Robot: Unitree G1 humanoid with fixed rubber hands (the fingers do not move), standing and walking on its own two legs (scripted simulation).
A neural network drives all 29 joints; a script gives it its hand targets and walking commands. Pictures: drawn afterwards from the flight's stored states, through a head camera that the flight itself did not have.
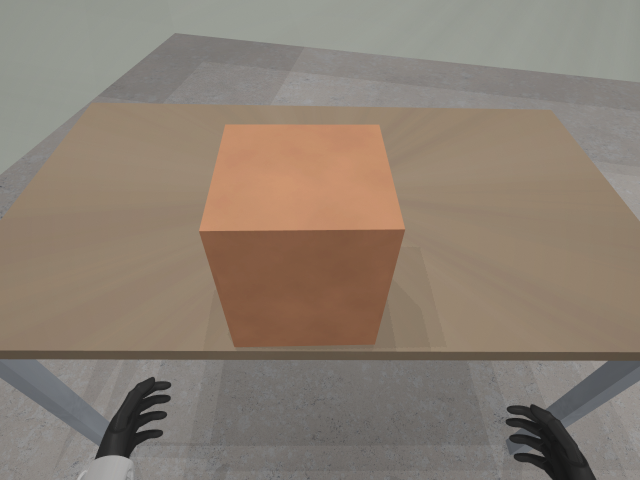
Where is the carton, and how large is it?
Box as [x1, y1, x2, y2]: [199, 124, 404, 346]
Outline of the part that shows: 225,124 199,232 234,346 374,344 404,231 404,226 379,126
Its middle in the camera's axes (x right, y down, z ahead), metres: -0.02 +0.00 +0.55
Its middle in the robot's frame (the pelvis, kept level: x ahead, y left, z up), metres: +0.42 +0.05 +0.06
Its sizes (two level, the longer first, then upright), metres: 0.210 0.200 0.250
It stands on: a table, 0.72 m high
